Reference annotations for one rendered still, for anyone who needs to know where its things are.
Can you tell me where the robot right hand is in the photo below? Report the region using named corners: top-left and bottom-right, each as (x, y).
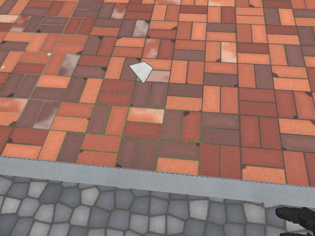
top-left (275, 206), bottom-right (315, 236)

